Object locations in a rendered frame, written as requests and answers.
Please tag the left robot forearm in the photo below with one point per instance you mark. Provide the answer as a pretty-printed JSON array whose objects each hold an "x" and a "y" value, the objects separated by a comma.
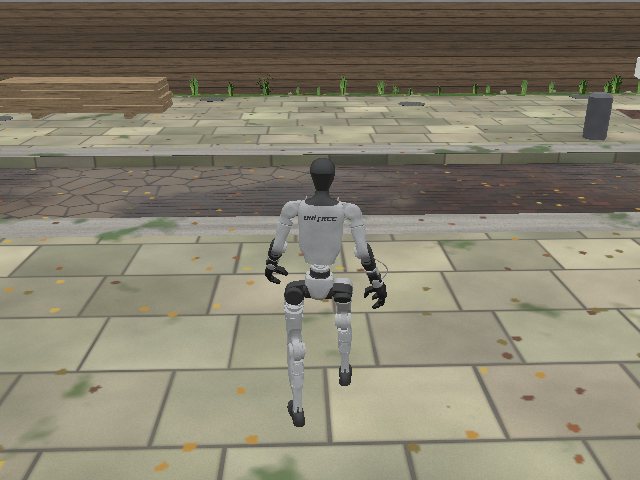
[{"x": 272, "y": 258}]

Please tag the left robot shin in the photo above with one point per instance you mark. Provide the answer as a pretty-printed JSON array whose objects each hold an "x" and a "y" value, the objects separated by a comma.
[{"x": 296, "y": 378}]

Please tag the right robot forearm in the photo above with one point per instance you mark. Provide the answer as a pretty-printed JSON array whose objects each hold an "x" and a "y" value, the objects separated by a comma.
[{"x": 371, "y": 269}]

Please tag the robot right foot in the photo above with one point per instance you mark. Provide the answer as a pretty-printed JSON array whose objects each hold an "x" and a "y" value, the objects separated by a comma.
[{"x": 345, "y": 378}]

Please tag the robot right hand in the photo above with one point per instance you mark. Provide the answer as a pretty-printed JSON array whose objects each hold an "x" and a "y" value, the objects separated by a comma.
[{"x": 380, "y": 293}]

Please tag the robot left hand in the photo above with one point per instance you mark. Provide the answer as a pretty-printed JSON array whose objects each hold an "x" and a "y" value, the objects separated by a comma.
[{"x": 278, "y": 269}]

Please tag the robot right upper arm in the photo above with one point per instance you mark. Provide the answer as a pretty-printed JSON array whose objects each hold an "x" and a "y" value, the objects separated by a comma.
[{"x": 353, "y": 213}]

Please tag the robot left upper arm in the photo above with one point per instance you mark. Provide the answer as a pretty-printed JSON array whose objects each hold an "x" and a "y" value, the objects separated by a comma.
[{"x": 290, "y": 210}]

